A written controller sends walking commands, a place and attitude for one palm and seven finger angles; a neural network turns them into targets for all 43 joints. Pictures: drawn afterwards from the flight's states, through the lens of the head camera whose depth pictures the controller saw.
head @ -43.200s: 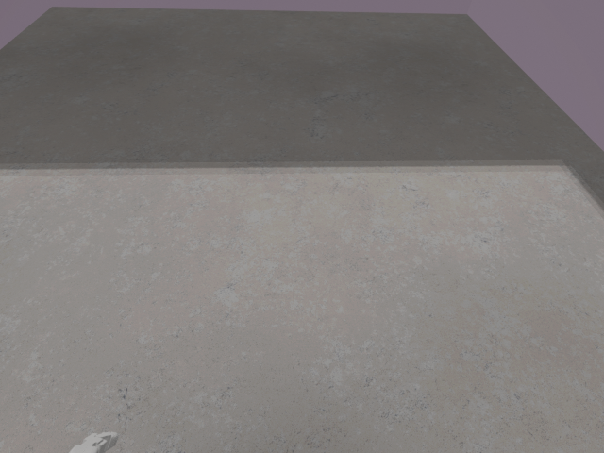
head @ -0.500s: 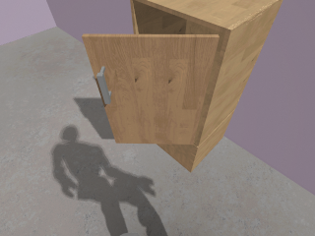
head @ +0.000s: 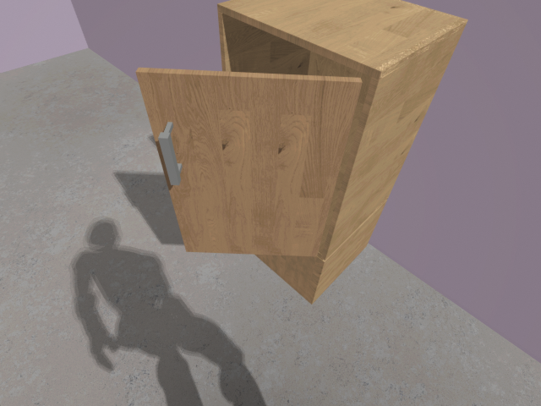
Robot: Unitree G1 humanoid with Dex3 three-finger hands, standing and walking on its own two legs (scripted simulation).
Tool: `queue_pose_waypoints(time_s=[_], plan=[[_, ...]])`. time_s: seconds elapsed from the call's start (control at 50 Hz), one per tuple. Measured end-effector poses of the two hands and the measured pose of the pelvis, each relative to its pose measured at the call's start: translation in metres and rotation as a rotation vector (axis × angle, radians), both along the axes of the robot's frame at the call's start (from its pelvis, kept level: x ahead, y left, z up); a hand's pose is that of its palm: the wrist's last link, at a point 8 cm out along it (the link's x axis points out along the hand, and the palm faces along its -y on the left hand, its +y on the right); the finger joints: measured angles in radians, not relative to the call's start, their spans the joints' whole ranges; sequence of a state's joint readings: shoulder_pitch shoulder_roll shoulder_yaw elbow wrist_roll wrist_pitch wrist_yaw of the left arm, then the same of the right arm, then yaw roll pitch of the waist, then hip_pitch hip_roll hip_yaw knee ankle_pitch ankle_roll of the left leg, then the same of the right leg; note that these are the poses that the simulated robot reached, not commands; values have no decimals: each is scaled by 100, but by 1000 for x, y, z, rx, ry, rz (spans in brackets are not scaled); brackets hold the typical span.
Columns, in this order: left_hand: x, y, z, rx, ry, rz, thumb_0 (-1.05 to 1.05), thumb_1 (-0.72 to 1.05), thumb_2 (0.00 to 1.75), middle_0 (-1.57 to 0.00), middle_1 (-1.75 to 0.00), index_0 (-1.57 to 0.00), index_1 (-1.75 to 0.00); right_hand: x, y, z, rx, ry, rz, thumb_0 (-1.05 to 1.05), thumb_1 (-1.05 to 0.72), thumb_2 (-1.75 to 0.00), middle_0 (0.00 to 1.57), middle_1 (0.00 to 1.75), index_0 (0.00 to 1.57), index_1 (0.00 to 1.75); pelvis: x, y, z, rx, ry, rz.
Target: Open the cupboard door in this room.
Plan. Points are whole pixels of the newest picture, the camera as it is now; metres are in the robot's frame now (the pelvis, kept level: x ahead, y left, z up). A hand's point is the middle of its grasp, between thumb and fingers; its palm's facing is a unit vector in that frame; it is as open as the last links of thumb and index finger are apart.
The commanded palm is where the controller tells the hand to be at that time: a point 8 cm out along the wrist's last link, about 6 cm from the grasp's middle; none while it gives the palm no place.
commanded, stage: come to a stop and stand still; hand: left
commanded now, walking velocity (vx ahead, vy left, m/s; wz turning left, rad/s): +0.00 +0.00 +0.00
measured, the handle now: (172, 154) +0.59 +0.24 +0.01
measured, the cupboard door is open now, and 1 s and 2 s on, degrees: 43 43 43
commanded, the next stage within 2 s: look again from close up in 1.00 s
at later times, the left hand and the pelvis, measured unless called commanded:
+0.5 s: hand out of the picture +0.06 +0.19 -0.17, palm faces +0.01 -0.98 -0.19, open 7.4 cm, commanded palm none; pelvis +0.04 +0.01 +0.00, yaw +0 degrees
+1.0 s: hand out of the picture +0.08 +0.20 -0.17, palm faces +0.01 -0.97 -0.22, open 7.4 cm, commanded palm none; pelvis +0.06 +0.01 +0.01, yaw +0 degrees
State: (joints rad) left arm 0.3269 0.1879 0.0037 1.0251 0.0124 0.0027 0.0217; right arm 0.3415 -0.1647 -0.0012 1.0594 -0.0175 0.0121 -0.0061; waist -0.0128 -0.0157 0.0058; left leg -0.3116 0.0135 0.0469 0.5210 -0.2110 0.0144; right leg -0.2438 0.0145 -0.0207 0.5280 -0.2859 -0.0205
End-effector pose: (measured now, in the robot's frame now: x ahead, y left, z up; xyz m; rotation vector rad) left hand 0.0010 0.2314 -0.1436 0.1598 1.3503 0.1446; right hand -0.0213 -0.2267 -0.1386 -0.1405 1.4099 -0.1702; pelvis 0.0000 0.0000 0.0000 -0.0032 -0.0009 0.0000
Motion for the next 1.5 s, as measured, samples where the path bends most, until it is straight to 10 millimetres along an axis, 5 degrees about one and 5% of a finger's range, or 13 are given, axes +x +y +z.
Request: queue_pose_waypoints(time_s=[0.12, 0.44, 0.62, 1.04, 1.5], plan=[[6, -3, 0, -13, 20, 6, 0, 90, 90, -20, -30, -20, -30, 9, 6, 1, 7, 18, 7, 1, -91, -90, 19, 30, 20, 30, 10, 1, 2, 2, 1, 0], [45, -1, 0, -16, -7, -1, 0, 90, 90, -20, -30, -20, -30, 83, 4, 4, -16, -91, 41, 1, -92, -90, 20, 30, 20, 30, 36, 6, 4, 8, -1, -8], [61, 11, 3, 9, -17, -5, 0, 90, 90, -20, -30, -20, -30, 106, 2, 6, -21, -114, 56, 0, -91, -90, 20, 30, 20, 30, 46, 7, 5, 11, 1, -9], [72, 14, 7, 24, -16, -4, 0, 90, 90, -20, -30, -20, -30, 102, -3, 5, -27, -68, 50, 0, -91, -90, 20, 30, 20, 30, 56, 6, 7, 15, -4, -7], [45, -2, 6, 1, 31, 15, 0, 90, 90, -20, -30, -20, -30, 82, 1, 3, -5, -36, 39, 0, -91, -90, 20, 30, 20, 30, 50, 0, 9, 14, -9, -7]])
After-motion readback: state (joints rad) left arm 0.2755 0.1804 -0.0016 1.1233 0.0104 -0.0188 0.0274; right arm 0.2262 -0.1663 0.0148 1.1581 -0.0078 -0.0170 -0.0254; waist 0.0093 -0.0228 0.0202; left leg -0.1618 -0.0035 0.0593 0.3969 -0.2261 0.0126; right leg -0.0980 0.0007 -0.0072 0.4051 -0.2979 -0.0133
